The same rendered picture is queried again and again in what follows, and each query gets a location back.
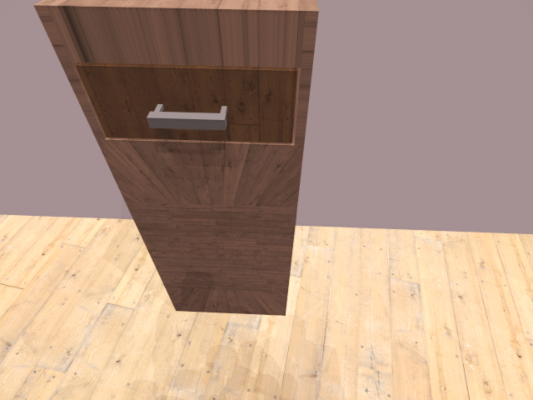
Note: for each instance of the cabinet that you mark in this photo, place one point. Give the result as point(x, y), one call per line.
point(218, 218)

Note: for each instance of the drawer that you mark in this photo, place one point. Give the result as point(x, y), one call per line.
point(260, 100)

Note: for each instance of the handle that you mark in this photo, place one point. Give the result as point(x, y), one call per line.
point(186, 120)

